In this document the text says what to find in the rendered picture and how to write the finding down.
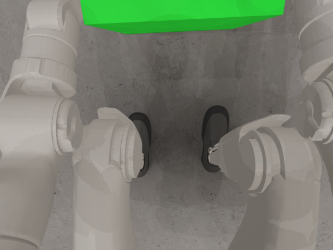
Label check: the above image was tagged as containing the carton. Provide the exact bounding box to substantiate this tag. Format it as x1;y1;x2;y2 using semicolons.
80;0;285;34

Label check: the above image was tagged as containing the left robot upper arm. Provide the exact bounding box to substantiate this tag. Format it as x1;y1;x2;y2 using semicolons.
0;94;83;250

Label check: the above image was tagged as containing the right robot forearm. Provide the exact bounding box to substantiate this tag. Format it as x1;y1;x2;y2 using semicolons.
291;0;333;83

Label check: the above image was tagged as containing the robot left shin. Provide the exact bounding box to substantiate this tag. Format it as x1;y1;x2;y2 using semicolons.
72;107;144;173

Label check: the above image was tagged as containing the robot left foot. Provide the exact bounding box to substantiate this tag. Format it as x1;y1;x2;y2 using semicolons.
129;112;151;177

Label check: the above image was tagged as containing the left robot forearm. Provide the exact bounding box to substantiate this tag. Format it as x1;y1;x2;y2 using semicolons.
0;0;83;102

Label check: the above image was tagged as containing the right robot upper arm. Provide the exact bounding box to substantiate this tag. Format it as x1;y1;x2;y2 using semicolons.
294;77;333;196

